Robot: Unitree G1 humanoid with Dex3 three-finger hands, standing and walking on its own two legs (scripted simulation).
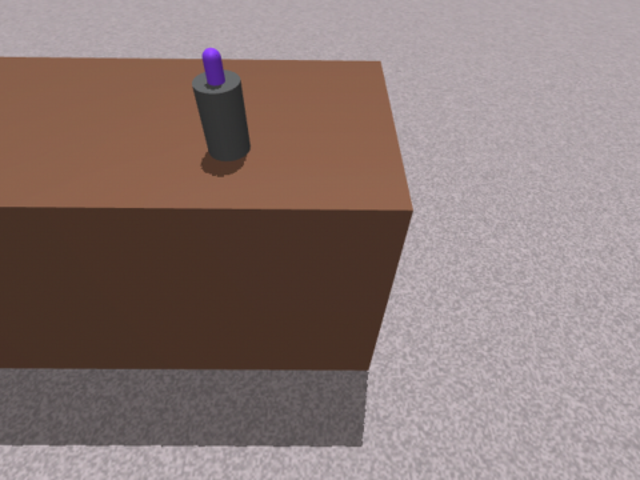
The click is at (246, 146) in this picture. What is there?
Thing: necked bottle
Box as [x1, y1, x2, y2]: [192, 48, 249, 160]
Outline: 207,48 204,50 202,54 205,71 197,75 193,79 192,86 209,153 214,158 219,160 234,160 242,157 249,150 249,140 240,79 238,75 234,72 223,70 219,53 213,48
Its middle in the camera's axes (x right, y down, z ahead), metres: -0.18 -0.25 +0.74
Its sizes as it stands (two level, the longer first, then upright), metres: 0.087 0.087 0.207
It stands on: a support 0.75 m high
